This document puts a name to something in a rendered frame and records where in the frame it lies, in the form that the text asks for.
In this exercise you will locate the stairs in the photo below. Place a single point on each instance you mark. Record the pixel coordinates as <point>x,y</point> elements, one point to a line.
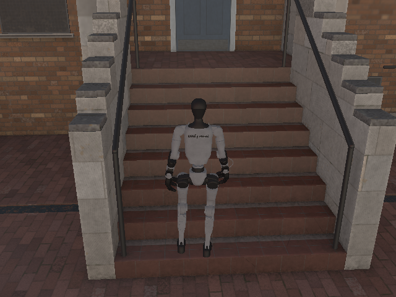
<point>270,215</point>

